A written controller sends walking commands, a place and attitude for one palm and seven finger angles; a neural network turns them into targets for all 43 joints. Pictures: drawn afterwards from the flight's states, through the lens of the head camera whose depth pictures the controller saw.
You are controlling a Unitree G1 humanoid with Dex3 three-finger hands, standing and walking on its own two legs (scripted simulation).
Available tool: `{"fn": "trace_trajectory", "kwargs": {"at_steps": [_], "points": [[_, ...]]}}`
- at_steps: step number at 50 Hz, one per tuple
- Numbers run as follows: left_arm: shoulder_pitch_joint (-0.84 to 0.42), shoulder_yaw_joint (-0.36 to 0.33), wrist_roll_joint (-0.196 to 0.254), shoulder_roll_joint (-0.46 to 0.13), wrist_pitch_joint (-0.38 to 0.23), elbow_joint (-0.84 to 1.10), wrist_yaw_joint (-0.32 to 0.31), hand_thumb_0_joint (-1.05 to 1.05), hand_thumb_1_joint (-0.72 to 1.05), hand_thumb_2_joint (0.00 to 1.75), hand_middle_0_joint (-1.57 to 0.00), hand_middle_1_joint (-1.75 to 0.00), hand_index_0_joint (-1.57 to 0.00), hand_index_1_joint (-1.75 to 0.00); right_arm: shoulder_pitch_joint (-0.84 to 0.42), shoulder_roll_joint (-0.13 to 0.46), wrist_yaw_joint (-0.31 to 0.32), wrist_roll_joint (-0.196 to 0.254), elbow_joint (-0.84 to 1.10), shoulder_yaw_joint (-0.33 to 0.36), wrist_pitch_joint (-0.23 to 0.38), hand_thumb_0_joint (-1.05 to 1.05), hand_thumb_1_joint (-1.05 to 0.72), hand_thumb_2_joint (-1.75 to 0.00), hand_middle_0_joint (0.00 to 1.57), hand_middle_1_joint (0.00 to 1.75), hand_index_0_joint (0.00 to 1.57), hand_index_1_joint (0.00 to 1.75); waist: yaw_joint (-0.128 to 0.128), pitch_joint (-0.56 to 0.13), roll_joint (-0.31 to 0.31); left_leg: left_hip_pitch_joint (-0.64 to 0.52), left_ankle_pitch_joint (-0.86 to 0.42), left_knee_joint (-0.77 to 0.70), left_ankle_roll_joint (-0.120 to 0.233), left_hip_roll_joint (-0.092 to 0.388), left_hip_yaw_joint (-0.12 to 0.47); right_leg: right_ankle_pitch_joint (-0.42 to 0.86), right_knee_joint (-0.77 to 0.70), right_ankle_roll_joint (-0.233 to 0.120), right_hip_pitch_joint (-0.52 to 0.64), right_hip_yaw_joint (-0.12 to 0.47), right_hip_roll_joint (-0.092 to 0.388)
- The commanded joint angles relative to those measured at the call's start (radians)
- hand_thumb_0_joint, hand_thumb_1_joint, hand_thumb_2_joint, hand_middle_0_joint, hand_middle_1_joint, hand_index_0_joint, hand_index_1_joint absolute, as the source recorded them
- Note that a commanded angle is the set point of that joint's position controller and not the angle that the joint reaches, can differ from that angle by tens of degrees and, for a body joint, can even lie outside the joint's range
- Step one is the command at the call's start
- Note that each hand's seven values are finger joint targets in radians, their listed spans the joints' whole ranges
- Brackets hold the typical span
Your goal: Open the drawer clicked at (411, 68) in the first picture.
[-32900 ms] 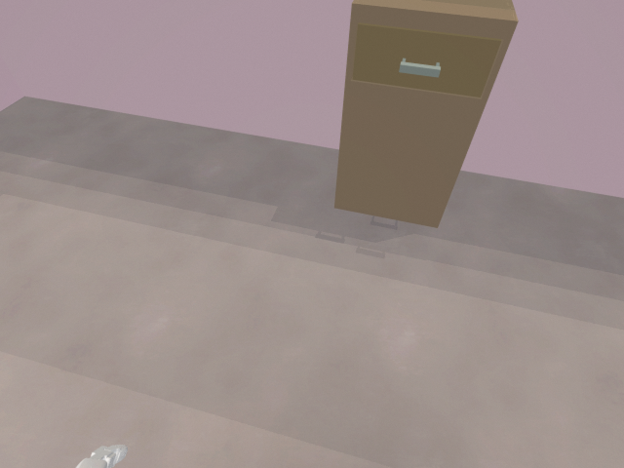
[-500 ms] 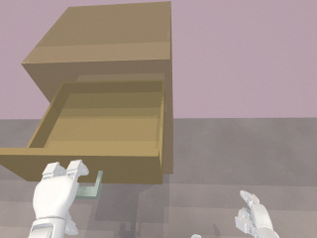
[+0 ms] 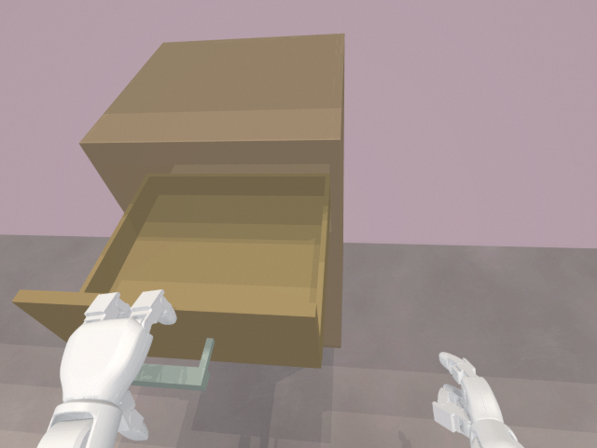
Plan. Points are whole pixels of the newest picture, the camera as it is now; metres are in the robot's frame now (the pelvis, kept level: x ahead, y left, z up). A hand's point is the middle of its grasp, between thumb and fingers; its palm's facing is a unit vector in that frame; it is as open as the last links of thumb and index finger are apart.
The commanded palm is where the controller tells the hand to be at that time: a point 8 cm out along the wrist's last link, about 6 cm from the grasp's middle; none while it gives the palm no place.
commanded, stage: lift the hand off the handle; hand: left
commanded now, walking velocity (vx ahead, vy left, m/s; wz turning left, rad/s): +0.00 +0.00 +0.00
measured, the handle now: (169, 360) +0.22 +0.24 -0.04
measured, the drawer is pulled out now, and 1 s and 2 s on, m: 0.30 0.30 0.30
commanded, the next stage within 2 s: draw the hand back to the body in 0.42 s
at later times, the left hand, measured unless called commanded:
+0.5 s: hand (121, 338) +0.19 +0.23 +0.11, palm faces +0.09 -0.13 -0.99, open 13.9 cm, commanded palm +0.16 +0.23 +0.16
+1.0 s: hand (99, 343) +0.18 +0.25 +0.11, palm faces +0.05 -0.11 -0.99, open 13.9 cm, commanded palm +0.15 +0.25 +0.17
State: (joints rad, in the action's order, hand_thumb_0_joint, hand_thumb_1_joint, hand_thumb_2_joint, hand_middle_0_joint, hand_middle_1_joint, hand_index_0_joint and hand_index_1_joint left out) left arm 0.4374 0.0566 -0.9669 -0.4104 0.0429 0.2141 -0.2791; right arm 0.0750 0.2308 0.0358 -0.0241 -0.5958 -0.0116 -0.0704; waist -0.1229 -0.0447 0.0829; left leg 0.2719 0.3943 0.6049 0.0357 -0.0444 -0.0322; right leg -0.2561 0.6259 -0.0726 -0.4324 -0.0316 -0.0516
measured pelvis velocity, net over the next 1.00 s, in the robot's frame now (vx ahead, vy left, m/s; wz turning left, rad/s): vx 0.01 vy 0.01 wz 0.00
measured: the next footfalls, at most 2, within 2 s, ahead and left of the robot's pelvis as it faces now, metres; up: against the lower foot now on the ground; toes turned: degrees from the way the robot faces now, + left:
none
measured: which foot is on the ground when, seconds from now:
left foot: down 0.00-1.00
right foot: down 0.00-1.00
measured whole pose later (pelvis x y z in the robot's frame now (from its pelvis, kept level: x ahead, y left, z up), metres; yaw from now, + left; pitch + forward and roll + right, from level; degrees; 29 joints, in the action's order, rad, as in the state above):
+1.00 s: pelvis +0.01 +0.01 +0.01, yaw +0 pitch +1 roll +0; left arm 0.53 -0.06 -0.85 -0.50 0.07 0.46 -0.11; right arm 0.11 0.28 0.01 0.01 -0.55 -0.03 -0.11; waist -0.12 -0.02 0.11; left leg 0.14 0.34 0.47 0.04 -0.03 -0.02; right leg -0.19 0.46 -0.06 -0.28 -0.03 -0.07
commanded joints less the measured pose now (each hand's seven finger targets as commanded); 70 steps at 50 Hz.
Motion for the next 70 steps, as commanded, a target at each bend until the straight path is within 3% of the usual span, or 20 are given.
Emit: {"fn": "trace_trajectory", "kwargs": {"at_steps": [1, 8, 13, 15, 16, 20, 22, 25, 31, 40, 49, 52, 56, 57, 58, 59, 60, 61, 65, 70], "points": [[-0.116, -0.170, 0.014, -0.183, -0.013, 0.334, -0.044, 0.00, -0.50, 0.30, -0.30, -1.20, -0.30, -1.20, -0.135, 0.094, 0.003, 0.003, 0.173, 0.025, 0.054, 0.00, -0.90, -0.90, 0.20, 0.30, 0.20, 0.30, 0.007, -0.211, -0.028, 0.022, -0.288, -0.104, -0.023, 0.019, 0.055, 0.193, -0.129, 0.024, 0.276, 0.150, 0.063], [-0.103, -0.115, 0.025, -0.139, 0.041, 0.337, 0.018, 0.00, -0.50, 0.30, -0.30, -1.20, -0.30, -1.20, -0.148, 0.098, -0.022, 0.015, 0.170, 0.023, 0.033, 0.00, -0.90, -0.90, 0.20, 0.30, 0.20, 0.30, 0.008, -0.135, -0.060, -0.005, -0.323, -0.156, -0.031, 0.030, 0.057, 0.177, -0.169, 0.023, 0.283, 0.122, 0.056], [-0.084, -0.129, 0.044, -0.179, 0.094, 0.367, 0.081, 0.00, -0.50, 0.30, -0.30, -1.20, -0.30, -1.20, -0.171, 0.104, -0.028, 0.031, 0.190, 0.005, 0.016, 0.00, -0.90, -0.90, 0.20, 0.30, 0.20, 0.30, -0.004, -0.124, -0.081, 0.001, -0.320, -0.200, -0.024, 0.036, 0.054, 0.194, -0.182, 0.032, 0.366, 0.113, 0.059], [-0.096, -0.165, 0.046, -0.217, 0.102, 0.418, 0.089, 0.00, -0.50, 0.30, -0.30, -1.20, -0.30, -1.20, -0.210, 0.112, -0.029, 0.040, 0.208, -0.004, 0.014, 0.00, -0.90, -0.90, 0.20, 0.30, 0.20, 0.30, -0.007, -0.132, -0.031, -0.012, -0.316, -0.211, -0.028, 0.047, 0.068, 0.189, -0.188, 0.027, 0.385, 0.133, 0.052], [-0.109, -0.144, 0.038, -0.204, 0.098, 0.457, 0.092, 0.00, -0.50, 0.30, -0.30, -1.20, -0.30, -1.20, -0.175, 0.106, -0.031, 0.033, 0.209, -0.006, 0.014, 0.00, -0.90, -0.90, 0.20, 0.30, 0.20, 0.30, -0.010, -0.161, -0.014, -0.023, -0.332, -0.210, -0.027, 0.047, 0.059, 0.190, -0.184, 0.030, 0.393, 0.115, 0.061], [-0.001, -0.141, 0.070, -0.159, 0.083, 0.393, 0.109, 0.00, -0.50, 0.30, -0.30, -1.20, -0.30, -1.20, -0.187, 0.106, -0.044, 0.044, 0.209, -0.006, 0.017, 0.00, -0.90, -0.90, 0.20, 0.30, 0.20, 0.30, -0.001, -0.077, -0.064, -0.028, -0.343, -0.212, -0.032, 0.055, 0.070, 0.197, -0.208, 0.026, 0.349, 0.122, 0.042], [-0.045, -0.159, 0.070, -0.190, 0.070, 0.400, 0.111, 0.00, -0.50, 0.30, -0.30, -1.20, -0.30, -1.20, -0.163, 0.113, -0.042, 0.038, 0.197, -0.002, 0.009, 0.00, -0.90, -0.90, 0.20, 0.30, 0.20, 0.30, 0.003, -0.050, -0.079, -0.014, -0.310, -0.221, -0.028, 0.052, 0.060, 0.165, -0.216, 0.027, 0.338, 0.117, 0.046], [-0.095, -0.129, 0.044, -0.161, 0.067, 0.419, 0.107, 0.00, -0.50, 0.30, -0.30, -1.20, -0.30, -1.20, -0.192, 0.111, -0.047, 0.035, 0.210, -0.005, 0.012, 0.00, -0.90, -0.90, 0.20, 0.30, 0.20, 0.30, 0.006, -0.072, -0.040, -0.028, -0.284, -0.217, -0.023, 0.052, 0.070, 0.124, -0.226, 0.022, 0.322, 0.134, 0.045], [-0.165, -0.177, 0.020, -0.229, 0.040, 0.398, 0.093, 0.00, -0.50, 0.30, -0.30, -1.20, -0.30, -1.20, -0.145, 0.105, -0.034, 0.020, 0.194, -0.004, 0.019, 0.00, -0.90, -0.90, 0.20, 0.30, 0.20, 0.30, -0.002, -0.137, -0.036, -0.049, -0.290, -0.208, -0.018, 0.043, 0.062, 0.116, -0.229, 0.022, 0.353, 0.135, 0.058], [-0.026, -0.234, 0.104, -0.241, 0.048, 0.387, 0.132, 0.00, -0.50, 0.30, -0.30, -1.20, -0.30, -1.20, -0.185, 0.118, -0.034, 0.046, 0.208, -0.001, 0.018, 0.00, -0.90, -0.90, 0.20, 0.30, 0.20, 0.30, 0.006, -0.085, -0.046, -0.038, -0.325, -0.214, -0.020, 0.044, 0.070, 0.212, -0.235, 0.024, 0.364, 0.149, 0.058], [0.022, -0.283, 0.107, -0.282, -0.003, 0.450, 0.113, 0.00, -0.50, 0.30, -0.30, -1.20, -0.30, -1.20, -0.117, 0.132, -0.024, 0.032, 0.225, 0.010, 0.017, 0.00, -0.90, -0.90, 0.20, 0.30, 0.20, 0.30, 0.001, -0.105, -0.062, -0.039, -0.303, -0.185, -0.015, 0.048, 0.060, 0.172, -0.233, 0.030, 0.316, 0.125, 0.070], [0.016, -0.294, 0.111, -0.289, -0.021, 0.462, 0.103, 0.00, -0.50, 0.30, -0.30, -1.20, -0.30, -1.20, -0.114, 0.131, -0.023, 0.033, 0.225, 0.013, 0.021, 0.00, -0.90, -0.90, 0.20, 0.30, 0.20, 0.30, 0.004, -0.105, -0.003, -0.053, -0.305, -0.179, -0.019, 0.049, 0.066, 0.163, -0.234, 0.021, 0.299, 0.124, 0.072], [0.001, -0.301, 0.121, -0.297, -0.029, 0.468, 0.105, 0.00, -0.50, 0.30, -0.30, -1.20, -0.30, -1.20, -0.100, 0.130, -0.023, 0.032, 0.223, 0.016, 0.025, 0.00, -0.90, -0.90, 0.20, 0.30, 0.20, 0.30, 0.010, -0.121, -0.012, -0.066, -0.305, -0.180, -0.020, 0.054, 0.070, 0.145, -0.235, 0.025, 0.288, 0.111, 0.076], [-0.012, -0.223, 0.851, 0.095, -0.098, 0.435, 0.134, 0.00, -0.47, 0.32, -0.30, -1.18, -0.30, -1.18, -0.022, 0.025, 0.004, 0.052, 0.263, 0.023, 0.114, 0.00, -0.90, -0.90, 0.20, 0.30, 0.20, 0.30, 0.110, -0.025, -0.123, -0.134, -0.261, -0.196, 0.005, 0.086, 0.080, 0.133, -0.212, 0.036, 0.329, 0.013, 0.060], [0.061, -0.287, 0.878, -0.021, -0.137, 0.391, 0.133, 0.00, -0.43, 0.33, -0.29, -1.15, -0.29, -1.15, -0.011, 0.060, 0.022, 0.050, 0.234, 0.019, 0.166, 0.00, -0.90, -0.90, 0.20, 0.30, 0.20, 0.30, 0.085, -0.050, -0.182, -0.133, -0.263, -0.209, 0.008, 0.102, 0.094, 0.099, -0.199, 0.043, 0.332, 0.012, 0.061], [0.092, -0.304, 0.882, -0.032, -0.153, 0.396, 0.130, 0.00, -0.40, 0.34, -0.29, -1.13, -0.29, -1.13, -0.023, 0.058, 0.029, 0.051, 0.226, 0.016, 0.187, 0.00, -0.90, -0.90, 0.20, 0.30, 0.20, 0.30, 0.072, -0.027, -0.132, -0.138, -0.270, -0.217, 0.004, 0.098, 0.089, 0.090, -0.211, 0.041, 0.319, 0.020, 0.057], [0.111, -0.365, 0.938, -0.071, -0.169, 0.421, 0.126, 0.00, -0.36, 0.36, -0.29, -1.11, -0.29, -1.11, -0.031, 0.059, 0.044, 0.047, 0.212, 0.013, 0.195, 0.00, -0.90, -0.90, 0.20, 0.30, 0.20, 0.30, 0.060, -0.047, -0.157, -0.136, -0.296, -0.223, -0.001, 0.095, 0.094, 0.118, -0.223, 0.043, 0.345, 0.014, 0.062], [0.044, -0.362, 0.952, -0.085, -0.197, 0.511, 0.125, 0.00, -0.32, 0.37, -0.29, -1.09, -0.29, -1.09, -0.013, 0.065, 0.051, 0.037, 0.212, 0.011, 0.219, 0.00, -0.90, -0.90, 0.20, 0.30, 0.20, 0.30, 0.062, -0.083, -0.081, -0.144, -0.344, -0.219, -0.005, 0.084, 0.077, 0.173, -0.223, 0.042, 0.375, 0.019, 0.081], [0.015, -0.385, 0.977, -0.094, -0.228, 0.538, 0.120, 0.00, -0.18, 0.43, -0.28, -1.00, -0.28, -1.00, 0.008, 0.064, 0.048, 0.021, 0.166, 0.006, 0.275, 0.00, -0.90, -0.90, 0.20, 0.30, 0.20, 0.30, 0.064, -0.014, 0.083, -0.131, -0.422, -0.229, -0.039, 0.078, 0.075, 0.228, -0.239, 0.028, 0.368, 0.023, 0.084], [0.036, -0.401, 1.006, -0.059, -0.241, 0.457, 0.144, 0.00, -0.01, 0.51, -0.26, -0.88, -0.26, -0.88, -0.005, 0.061, 0.036, 0.018, 0.142, 0.017, 0.288, 0.00, -0.90, -0.90, 0.20, 0.30, 0.20, 0.30, 0.067, 0.054, -0.039, -0.089, -0.377, -0.237, -0.032, 0.081, 0.077, 0.229, -0.261, 0.025, 0.367, 0.022, 0.081]]}}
